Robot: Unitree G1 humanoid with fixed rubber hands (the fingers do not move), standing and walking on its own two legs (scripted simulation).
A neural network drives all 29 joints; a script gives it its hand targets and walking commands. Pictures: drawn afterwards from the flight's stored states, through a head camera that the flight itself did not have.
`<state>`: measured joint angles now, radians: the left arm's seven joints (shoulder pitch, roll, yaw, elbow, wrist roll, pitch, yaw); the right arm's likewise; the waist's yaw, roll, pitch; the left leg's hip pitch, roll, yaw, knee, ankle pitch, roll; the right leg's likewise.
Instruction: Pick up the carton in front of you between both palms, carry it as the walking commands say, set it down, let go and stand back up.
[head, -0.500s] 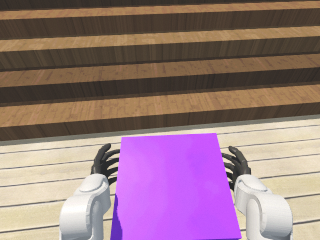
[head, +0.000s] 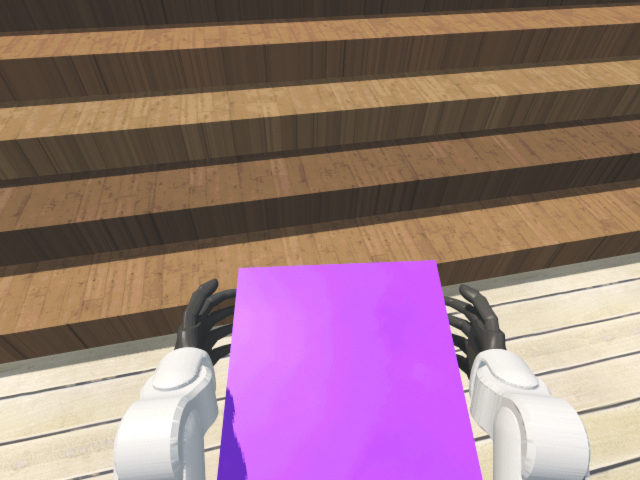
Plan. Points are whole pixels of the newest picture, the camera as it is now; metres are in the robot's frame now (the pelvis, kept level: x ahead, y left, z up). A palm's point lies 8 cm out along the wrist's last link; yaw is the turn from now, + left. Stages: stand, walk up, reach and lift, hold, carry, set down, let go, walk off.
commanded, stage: carry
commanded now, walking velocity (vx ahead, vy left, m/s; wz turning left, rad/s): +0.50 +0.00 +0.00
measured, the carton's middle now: (341, 388) +0.23 -0.01 +0.01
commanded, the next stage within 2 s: none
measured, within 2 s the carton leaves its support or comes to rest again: neither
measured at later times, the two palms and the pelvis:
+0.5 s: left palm (240, 131) +0.59 +0.13 +0.14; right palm (423, 133) +0.61 -0.17 +0.13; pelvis +0.33 -0.03 +0.00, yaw +3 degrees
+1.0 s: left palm (244, 51) +1.01 +0.18 +0.10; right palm (370, 52) +1.01 -0.13 +0.11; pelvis +0.64 +0.02 -0.01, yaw +2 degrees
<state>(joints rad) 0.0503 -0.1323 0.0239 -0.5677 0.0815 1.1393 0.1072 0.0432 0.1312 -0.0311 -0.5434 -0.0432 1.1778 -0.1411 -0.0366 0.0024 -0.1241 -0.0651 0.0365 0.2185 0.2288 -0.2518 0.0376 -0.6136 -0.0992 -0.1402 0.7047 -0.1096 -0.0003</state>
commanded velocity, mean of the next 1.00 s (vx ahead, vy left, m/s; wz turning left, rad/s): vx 0.50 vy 0.00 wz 0.00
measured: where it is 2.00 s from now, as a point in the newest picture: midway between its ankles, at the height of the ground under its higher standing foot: (345, 162)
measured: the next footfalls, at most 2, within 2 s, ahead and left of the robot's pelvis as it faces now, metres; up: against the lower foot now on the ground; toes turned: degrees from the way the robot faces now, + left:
right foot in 0.16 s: +0.31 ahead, -0.12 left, +0.00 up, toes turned -10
left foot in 0.64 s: +0.61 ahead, +0.09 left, +0.00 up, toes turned +10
